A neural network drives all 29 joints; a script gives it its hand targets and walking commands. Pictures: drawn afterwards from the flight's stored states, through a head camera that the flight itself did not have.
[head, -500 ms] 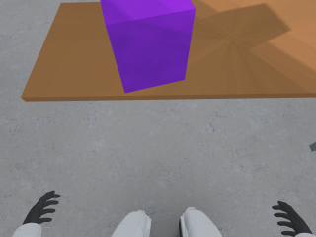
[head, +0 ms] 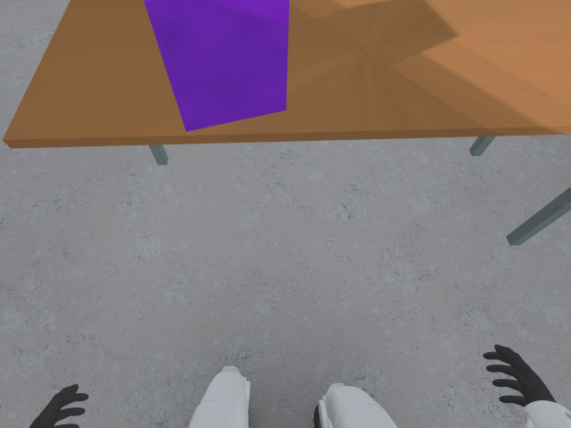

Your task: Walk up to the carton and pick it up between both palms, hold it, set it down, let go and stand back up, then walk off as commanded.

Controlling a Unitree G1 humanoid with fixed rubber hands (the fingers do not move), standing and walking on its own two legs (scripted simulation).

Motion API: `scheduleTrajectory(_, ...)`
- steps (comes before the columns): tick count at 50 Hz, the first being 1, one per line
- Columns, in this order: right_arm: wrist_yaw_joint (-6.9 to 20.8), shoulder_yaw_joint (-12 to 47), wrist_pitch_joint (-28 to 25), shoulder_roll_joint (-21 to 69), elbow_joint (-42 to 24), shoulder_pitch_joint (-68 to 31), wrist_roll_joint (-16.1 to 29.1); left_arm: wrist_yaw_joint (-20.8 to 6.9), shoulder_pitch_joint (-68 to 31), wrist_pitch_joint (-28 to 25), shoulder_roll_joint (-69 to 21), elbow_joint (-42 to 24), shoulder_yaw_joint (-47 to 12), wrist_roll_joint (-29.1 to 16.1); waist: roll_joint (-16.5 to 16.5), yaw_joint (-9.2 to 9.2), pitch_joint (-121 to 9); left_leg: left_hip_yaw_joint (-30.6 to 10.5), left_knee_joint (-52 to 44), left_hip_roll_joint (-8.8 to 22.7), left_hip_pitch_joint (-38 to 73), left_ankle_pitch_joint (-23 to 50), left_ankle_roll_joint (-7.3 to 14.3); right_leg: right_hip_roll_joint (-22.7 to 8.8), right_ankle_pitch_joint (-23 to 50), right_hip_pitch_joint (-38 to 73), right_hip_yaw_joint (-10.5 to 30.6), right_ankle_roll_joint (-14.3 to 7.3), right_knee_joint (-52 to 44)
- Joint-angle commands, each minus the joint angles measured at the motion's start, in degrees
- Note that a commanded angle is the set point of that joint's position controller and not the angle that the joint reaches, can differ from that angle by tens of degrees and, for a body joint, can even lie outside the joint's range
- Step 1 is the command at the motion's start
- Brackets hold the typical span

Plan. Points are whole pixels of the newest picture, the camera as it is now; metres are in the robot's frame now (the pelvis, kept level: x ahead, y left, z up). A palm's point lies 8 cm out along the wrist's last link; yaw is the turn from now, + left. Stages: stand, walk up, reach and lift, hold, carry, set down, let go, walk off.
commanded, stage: walk off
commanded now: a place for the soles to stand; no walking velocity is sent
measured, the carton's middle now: (217, 34) +0.75 +0.13 +0.07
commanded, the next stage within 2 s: stand in 1.22 s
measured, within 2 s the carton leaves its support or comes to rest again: neither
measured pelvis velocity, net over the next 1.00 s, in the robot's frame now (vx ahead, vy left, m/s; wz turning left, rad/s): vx -0.10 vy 0.04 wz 0.06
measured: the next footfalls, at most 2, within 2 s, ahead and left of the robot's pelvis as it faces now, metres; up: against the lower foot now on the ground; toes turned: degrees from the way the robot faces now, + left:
left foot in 0.38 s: -0.09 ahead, +0.16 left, +0.00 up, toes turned -1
right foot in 0.62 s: -0.04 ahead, -0.10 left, +0.00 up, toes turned +7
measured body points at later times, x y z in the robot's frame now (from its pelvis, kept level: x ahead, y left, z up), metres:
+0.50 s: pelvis -0.10 +0.03 +0.01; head -0.08 +0.03 +0.46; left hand -0.01 +0.37 -0.09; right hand -0.02 -0.30 -0.09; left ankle -0.13 +0.16 -0.71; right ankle -0.02 -0.12 -0.68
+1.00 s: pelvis -0.10 +0.04 +0.03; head -0.09 +0.04 +0.47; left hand +0.00 +0.38 -0.07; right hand +0.04 -0.26 -0.08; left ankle -0.13 +0.16 -0.71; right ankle -0.08 -0.11 -0.71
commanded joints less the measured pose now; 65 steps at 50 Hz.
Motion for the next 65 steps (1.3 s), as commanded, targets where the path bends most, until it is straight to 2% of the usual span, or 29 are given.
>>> scheduleTrajectory(1, -1.19, -3.28, 0.35, -10.27, -1.55, 1.92, 1.88, 0.82, 1.66, -1.20, 15.38, -4.59, 4.56, 1.36, -10.56, 2.54, -10.07, -8.79, 24.32, -8.27, -1.51, -14.11, 4.07, -22.57, 17.31, -5.98, 25.27, -14.87, -18.68)
scheduleTrajectory(3, -0.73, -2.82, 0.31, -10.50, -0.95, 7.28, 1.55, 1.35, -1.51, -1.71, 12.18, -5.58, 4.33, 1.19, -8.13, 0.52, -12.07, -7.37, 26.53, -10.86, -6.79, -10.44, 2.90, -18.60, 25.11, 3.69, 18.72, -12.97, -13.99)
scheduleTrajectory(4, -1.01, -3.17, 0.46, -11.12, -0.17, 9.05, 1.88, 1.36, -1.28, -1.68, 11.10, -5.46, 4.28, 0.54, -10.83, 0.67, -13.24, -5.88, 27.91, -10.21, -5.27, -9.00, 2.60, -17.28, 26.65, 3.84, 15.61, -13.10, -12.24)
scheduleTrajectory(7, -0.76, -3.67, 0.55, -12.71, -0.90, 7.94, 0.64, 1.83, 2.76, -1.90, 10.38, -6.92, 4.51, 0.46, -14.36, 3.00, -13.11, -4.74, 27.71, -8.92, -7.60, -9.55, 0.48, -18.03, 23.57, 5.81, 18.75, -15.09, -12.89)
scheduleTrajectory(9, 0.14, -3.24, 0.18, -12.26, -1.81, 7.97, 0.59, 2.25, 4.56, -2.22, 11.25, -6.63, 4.65, 0.45, -12.11, 3.54, -15.40, -4.83, 22.05, -8.77, -8.62, -11.21, 0.10, -17.74, 15.20, 11.91, 20.56, -14.39, -13.73)
scheduleTrajectory(13, 0.54, -2.76, -0.03, -10.72, 0.68, 12.28, 0.89, 1.14, 1.35, -1.32, 11.92, -6.71, 4.61, 1.23, -20.48, 2.51, -15.33, 0.88, 6.68, -6.35, -0.73, -14.56, 0.13, -14.87, -5.36, 6.39, 16.54, -11.87, -18.63)
scheduleTrajectory(16, 0.66, -2.93, -1.11, -9.78, 5.06, 17.81, 1.15, 0.24, -1.58, 0.05, 12.42, -5.56, 3.97, 0.89, -21.68, -0.04, -16.29, 7.29, -12.88, -6.57, 13.14, -7.59, 1.99, -12.03, -5.17, 0.37, 11.58, -8.44, -15.51)
scheduleTrajectory(18, 0.46, -3.15, -2.35, -9.41, 6.67, 20.94, 0.11, 0.28, -0.56, 0.86, 9.74, -4.35, 3.28, 0.49, -13.11, -2.62, -16.11, 1.92, -21.26, -4.80, 20.59, -5.54, 3.95, -9.50, -7.67, -8.46, 6.45, -5.14, -4.76)
scheduleTrajectory(19, 0.64, -3.13, -2.74, -12.50, 5.45, 16.52, -1.44, 0.68, -0.53, 0.70, 5.73, -3.82, 1.75, -0.18, 2.49, -2.44, -13.22, -16.97, -28.68, 5.02, 18.42, -12.57, 6.99, -2.72, -11.85, -18.33, 3.28, -2.95, 7.23)
scheduleTrajectory(20, 0.76, -3.53, -3.02, -17.39, 4.04, 9.32, -1.31, 1.13, -5.08, -0.09, 8.13, -4.90, 2.95, -0.24, 8.54, -3.78, -7.66, -32.26, -33.25, 16.22, 0.63, -18.83, 14.97, 0.40, -14.27, -12.49, 4.88, -0.42, 13.61)
scheduleTrajectory(21, 0.64, -3.21, -2.95, -17.41, 2.77, 4.13, -1.56, 1.46, -5.17, -1.06, 11.06, -2.74, 3.42, -0.14, 8.89, -2.30, -3.07, -32.38, -34.67, 17.17, -11.02, -19.96, 16.60, -2.68, -13.40, -4.68, 7.74, -1.24, 14.95)
scheduleTrajectory(22, 0.60, -2.36, -3.01, -13.91, 2.57, -1.18, -1.94, 0.77, -1.82, -1.53, 11.28, 0.50, 2.52, -1.67, 8.55, 0.58, -3.41, -23.31, -33.52, 13.13, -11.06, -19.31, 13.61, -4.48, -10.39, -1.84, 6.55, -1.89, 13.33)
scheduleTrajectory(24, 0.79, -1.41, -3.71, -9.70, 2.30, -4.56, -0.83, 0.49, 4.87, -1.98, 10.41, 3.27, 2.66, -1.78, 9.52, 2.03, -6.78, -11.18, -27.07, 6.18, -1.06, -10.12, 11.13, -2.20, -1.29, -5.01, 4.00, -1.40, 13.23)
scheduleTrajectory(28, 1.09, -1.27, -3.60, -8.28, 5.53, 3.82, -0.79, -0.11, 1.13, -3.45, 6.29, 3.38, 1.56, -1.88, 14.09, -0.49, -9.57, -4.26, -21.56, 3.23, 4.63, -2.13, 8.32, -2.75, 0.87, 6.17, 0.10, -1.01, -14.13)
scheduleTrajectory(29, 1.19, -0.79, -3.34, -7.73, 5.25, 5.31, -0.58, -0.02, -0.15, -4.26, 7.18, 3.69, 1.28, -1.60, 13.09, -1.69, -11.07, -2.73, -17.96, 2.23, 6.26, 7.45, 8.69, -4.45, 3.15, 8.82, 1.29, -1.12, -18.75)
scheduleTrajectory(30, 0.87, -0.90, -3.28, -6.99, 5.90, 7.44, -0.40, -0.20, 0.45, -5.06, 8.46, 3.89, 1.44, -0.70, 7.47, -1.19, -12.91, -2.71, -13.70, 1.36, 3.21, 9.26, 6.22, -5.68, 5.00, 13.42, 7.35, -2.55, -18.38)
scheduleTrajectory(31, 0.55, -0.06, -3.63, -6.27, 5.43, 5.30, 0.58, 0.29, 1.50, -5.41, 11.24, 3.37, 1.66, -0.47, 2.36, -0.81, -14.86, -0.19, -7.54, -0.40, 0.79, 9.58, 4.57, -12.42, 11.89, 17.23, 18.28, -5.02, -19.92)
scheduleTrajectory(33, 0.19, -1.49, -4.01, -8.39, 9.48, 6.67, 1.47, -0.27, -0.99, -5.03, 14.47, 5.00, 1.84, -0.58, -5.10, -1.38, -13.20, 2.28, -9.96, -3.41, 8.13, -9.29, 4.33, -17.88, -5.30, 2.40, 21.95, -10.43, -21.11)
scheduleTrajectory(35, 0.73, -0.91, -4.81, -7.88, 9.10, 4.47, 1.32, -0.44, -4.54, -4.39, 8.58, 4.12, 0.54, -0.86, 0.88, -2.19, -9.82, -3.37, -21.55, -0.16, 15.19, 0.98, 5.35, -11.25, 1.65, -3.28, 11.52, -6.02, -17.47)
scheduleTrajectory(37, 0.62, -1.04, -5.17, -8.97, 8.47, 0.68, 0.85, -0.76, -2.46, -4.63, 6.38, 5.25, 0.01, -0.91, -1.29, 0.25, -11.49, -8.70, -24.12, 3.56, 10.50, 5.85, 6.70, -6.31, 8.69, 2.29, 4.42, -2.62, -14.68)
scheduleTrajectory(41, 0.66, -0.48, -4.65, -8.04, 9.79, 1.35, 0.86, -0.74, -2.33, -4.71, 8.80, 6.39, 0.04, -0.90, -5.80, 0.13, -14.69, -2.05, -19.91, -0.64, 11.81, 10.32, 4.79, -8.05, 12.30, 5.59, 6.68, -3.57, -16.59)
scheduleTrajectory(45, 0.81, -0.41, -4.99, -8.47, 9.89, -0.12, 1.19, -0.54, -3.95, -4.56, 7.88, 6.03, -0.48, -1.26, -0.26, -0.37, -17.81, -3.04, -21.44, 0.71, 14.97, 14.75, 5.01, -8.06, 17.90, 7.13, 5.43, -3.58, -15.33)
scheduleTrajectory(46, 0.70, -0.22, -4.86, -8.01, 9.64, -1.67, 1.10, -0.60, -4.07, -4.54, 7.73, 6.85, -0.68, -1.16, -3.43, -0.02, -17.72, -3.99, -21.59, 0.86, 14.30, 13.81, 5.31, -7.80, 16.69, 6.93, 5.50, -3.42, -14.93)
scheduleTrajectory(52, 0.56, 0.00, -4.52, -9.27, 11.03, -2.69, 1.12, -0.31, -3.95, -4.06, 8.02, 7.20, -1.01, -1.27, 0.60, 0.14, -17.19, -3.06, -23.47, 1.30, 12.16, 12.68, 5.95, -6.82, 18.35, 9.25, 3.57, -3.16, -13.26)
scheduleTrajectory(55, 0.84, -0.16, -4.25, -8.45, 11.97, -1.54, 1.30, -0.60, -7.50, -4.17, 8.01, 8.12, -0.70, -0.95, -1.06, -0.21, -13.75, -3.67, -24.13, -0.19, 10.92, 7.32, 5.06, -7.74, 7.04, 5.88, 6.38, -3.38, -18.12)
scheduleTrajectory(60, 0.89, 0.26, -4.73, -7.74, 12.15, -2.36, 1.26, -0.30, -7.97, -4.37, 8.48, 7.83, -0.31, -1.15, 1.01, -0.98, -15.94, -2.42, -24.82, -0.11, 13.96, 12.96, 4.53, -8.03, 16.11, 7.48, 4.92, -2.76, -15.48)
scheduleTrajectory(62, 0.87, 0.66, -4.61, -6.86, 14.60, -3.88, 0.89, -0.49, -7.72, -4.36, 5.46, 10.34, -1.51, -1.20, -1.40, 0.62, -15.08, -1.23, -25.40, 1.03, 13.05, 16.40, 3.32, -8.92, 19.29, 8.94, 5.83, -2.02, -17.84)
scheduleTrajectory(63, 0.79, 1.16, -4.61, -5.43, 14.76, -4.17, 1.03, -0.44, -8.83, -4.12, 5.44, 10.04, -1.79, -1.01, 1.56, 0.31, -17.54, -1.28, -25.23, 1.08, 15.30, 18.11, 2.96, -8.47, 20.73, 9.68, 5.37, -2.06, -18.05)
scheduleTrajectory(65, 0.74, 1.02, -5.27, -7.06, 14.96, -3.97, 1.42, -0.62, -7.09, -3.95, 5.79, 10.49, -2.08, -1.49, -1.55, 0.37, -17.39, -0.75, -25.35, 1.67, 16.89, 23.73, 2.81, -8.70, 25.37, 10.51, 5.05, -1.75, -17.94)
